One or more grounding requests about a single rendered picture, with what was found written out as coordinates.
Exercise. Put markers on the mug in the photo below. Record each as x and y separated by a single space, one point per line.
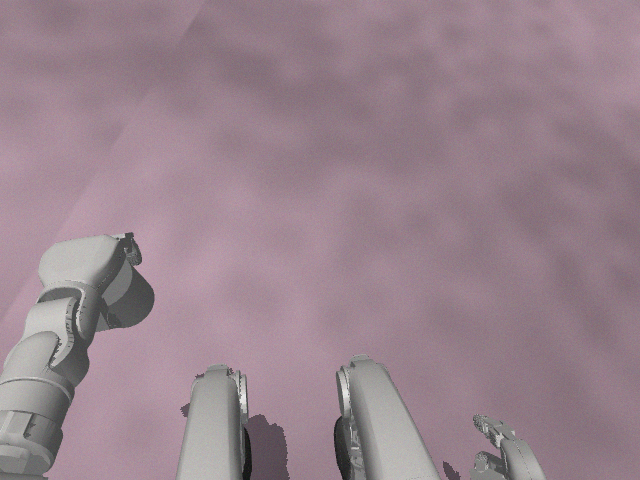
130 297

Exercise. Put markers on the left robot hand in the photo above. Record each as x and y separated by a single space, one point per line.
95 261

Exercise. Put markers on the right robot hand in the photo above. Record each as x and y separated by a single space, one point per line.
518 461

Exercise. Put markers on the right robot foot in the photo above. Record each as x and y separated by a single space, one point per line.
342 457

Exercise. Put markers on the left robot arm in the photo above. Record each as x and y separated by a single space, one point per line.
40 374

